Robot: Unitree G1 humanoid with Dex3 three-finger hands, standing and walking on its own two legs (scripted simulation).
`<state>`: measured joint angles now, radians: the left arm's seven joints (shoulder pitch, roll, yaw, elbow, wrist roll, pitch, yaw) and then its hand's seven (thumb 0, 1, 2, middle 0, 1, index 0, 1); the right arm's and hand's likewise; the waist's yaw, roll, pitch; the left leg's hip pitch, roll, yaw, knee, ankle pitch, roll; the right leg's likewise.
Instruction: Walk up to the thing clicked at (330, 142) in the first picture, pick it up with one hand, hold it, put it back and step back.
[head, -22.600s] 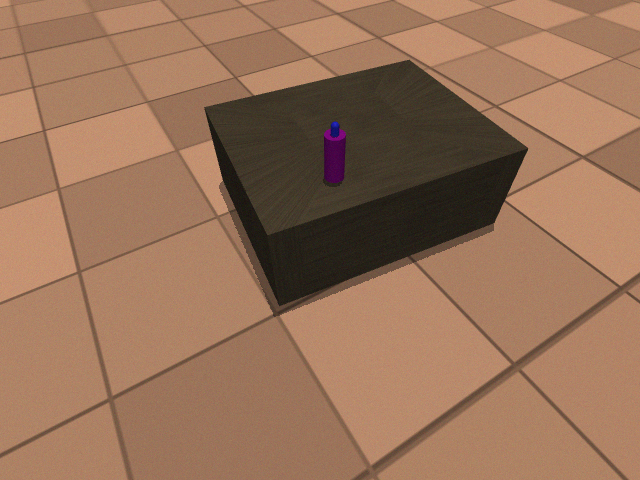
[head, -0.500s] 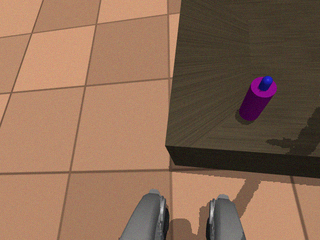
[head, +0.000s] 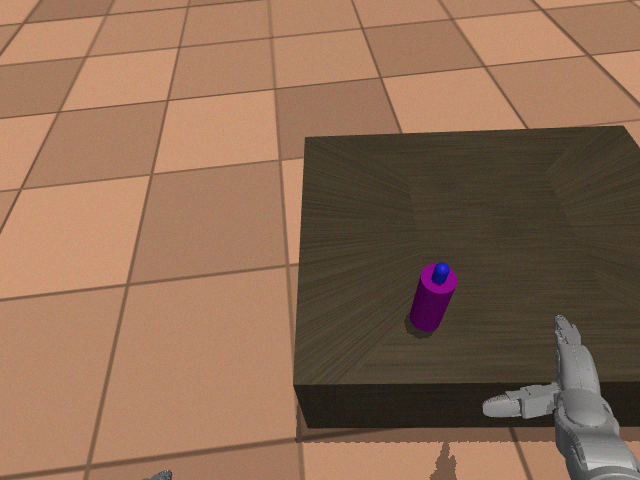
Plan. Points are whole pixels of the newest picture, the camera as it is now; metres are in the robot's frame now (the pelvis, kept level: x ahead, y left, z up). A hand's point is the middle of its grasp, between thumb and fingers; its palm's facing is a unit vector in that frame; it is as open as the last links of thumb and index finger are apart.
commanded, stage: home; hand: right
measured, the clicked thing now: (433, 294) +0.50 -0.18 -0.24
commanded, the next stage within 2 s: none
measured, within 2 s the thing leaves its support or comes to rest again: neither
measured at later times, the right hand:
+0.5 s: hand out of the picture +0.15 -0.16 -0.07, palm faces +0.17 +0.95 -0.27, open 17.4 cm
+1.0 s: hand out of the picture +0.08 -0.23 -0.10, palm faces +0.02 +0.92 -0.39, open 17.5 cm
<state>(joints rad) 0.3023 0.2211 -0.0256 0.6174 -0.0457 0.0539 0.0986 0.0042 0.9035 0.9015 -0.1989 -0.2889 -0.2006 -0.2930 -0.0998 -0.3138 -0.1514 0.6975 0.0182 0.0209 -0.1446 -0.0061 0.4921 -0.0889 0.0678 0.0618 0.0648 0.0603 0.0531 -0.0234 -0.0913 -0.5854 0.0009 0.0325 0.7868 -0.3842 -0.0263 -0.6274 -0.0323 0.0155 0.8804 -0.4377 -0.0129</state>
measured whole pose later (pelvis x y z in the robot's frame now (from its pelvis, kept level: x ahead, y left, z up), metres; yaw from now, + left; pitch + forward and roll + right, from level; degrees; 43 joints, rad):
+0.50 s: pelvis -0.01 +0.03 +0.00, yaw -2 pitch +5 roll +1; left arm 0.22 0.21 -0.03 0.52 -0.03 -0.04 0.16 0.01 0.90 0.90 -0.20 -0.29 -0.20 -0.30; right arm 0.39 -0.19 0.01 0.18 0.02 0.16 -0.14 -0.01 0.53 -0.07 0.06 0.05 0.06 0.05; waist 0.00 -0.02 -0.06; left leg -0.48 0.01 0.06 0.81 -0.41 0.01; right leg -0.50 -0.03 0.04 0.84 -0.42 0.02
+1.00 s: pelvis -0.01 +0.02 +0.03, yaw -2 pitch -2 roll +0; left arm 0.24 0.31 0.03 0.90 0.05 0.02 0.02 0.01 0.90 0.90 -0.20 -0.30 -0.20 -0.30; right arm 0.24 -0.32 -0.01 0.85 -0.04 0.01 -0.03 0.00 0.54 -0.05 0.06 0.05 0.06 0.05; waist 0.00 -0.03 -0.01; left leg -0.22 0.04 0.03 0.55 -0.29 -0.02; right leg -0.22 0.01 0.01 0.54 -0.28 0.00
